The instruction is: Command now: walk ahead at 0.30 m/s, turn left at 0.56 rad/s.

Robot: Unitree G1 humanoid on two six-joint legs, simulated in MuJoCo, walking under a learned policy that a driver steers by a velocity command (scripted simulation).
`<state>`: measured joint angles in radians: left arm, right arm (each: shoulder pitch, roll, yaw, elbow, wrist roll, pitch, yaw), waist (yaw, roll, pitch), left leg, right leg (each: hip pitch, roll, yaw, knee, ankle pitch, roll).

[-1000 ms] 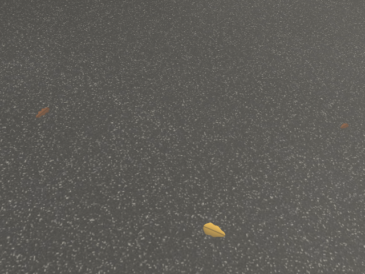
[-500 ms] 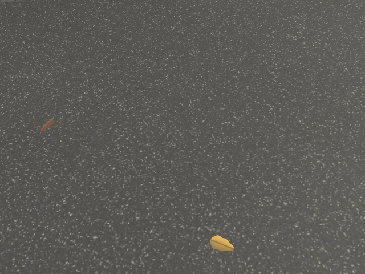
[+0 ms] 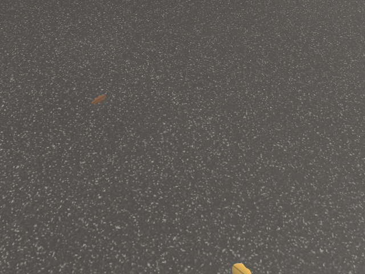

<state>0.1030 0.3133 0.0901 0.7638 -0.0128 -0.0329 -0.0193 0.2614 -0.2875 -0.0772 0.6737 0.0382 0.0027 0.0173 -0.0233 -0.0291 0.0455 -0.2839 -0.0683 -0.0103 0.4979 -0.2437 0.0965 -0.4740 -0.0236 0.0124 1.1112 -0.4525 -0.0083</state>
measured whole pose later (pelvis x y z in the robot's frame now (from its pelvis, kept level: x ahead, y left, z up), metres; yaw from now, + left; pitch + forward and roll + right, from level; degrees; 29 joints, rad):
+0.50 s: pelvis +0.23 -0.12 -0.12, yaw +9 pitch +3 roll +2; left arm 0.16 0.29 0.07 0.80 -0.01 -0.10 -0.07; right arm 0.43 -0.30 -0.08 0.75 0.02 -0.04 -0.03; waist -0.05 0.01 -0.05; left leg -0.36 -0.01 -0.21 1.43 -0.81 -0.02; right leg -0.41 -0.03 0.02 0.61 -0.31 0.02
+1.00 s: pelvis +0.52 -0.09 -0.12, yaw +8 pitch +3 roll +1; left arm 0.42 0.25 0.04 0.96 -0.01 -0.06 0.00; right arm 0.02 -0.23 -0.04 0.65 0.01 -0.09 0.03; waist 0.06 -0.01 0.03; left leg -0.47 -0.06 0.04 0.54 -0.12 0.09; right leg -0.17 0.04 0.06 1.02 -0.51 -0.05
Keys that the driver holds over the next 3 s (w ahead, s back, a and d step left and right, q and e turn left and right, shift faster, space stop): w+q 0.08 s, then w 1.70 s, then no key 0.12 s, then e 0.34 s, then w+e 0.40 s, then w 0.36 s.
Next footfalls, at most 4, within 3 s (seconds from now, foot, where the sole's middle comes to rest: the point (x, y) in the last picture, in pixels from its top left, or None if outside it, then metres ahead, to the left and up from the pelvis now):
0.46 right None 0.32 -0.23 -0.88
0.92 left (176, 236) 0.64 0.01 -0.88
1.44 right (220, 173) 0.94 -0.19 -0.88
1.94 left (163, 131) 1.19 0.07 -0.88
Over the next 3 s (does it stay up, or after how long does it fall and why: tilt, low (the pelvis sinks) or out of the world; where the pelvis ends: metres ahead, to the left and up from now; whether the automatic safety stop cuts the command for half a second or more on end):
stays up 1.37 -0.09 -0.12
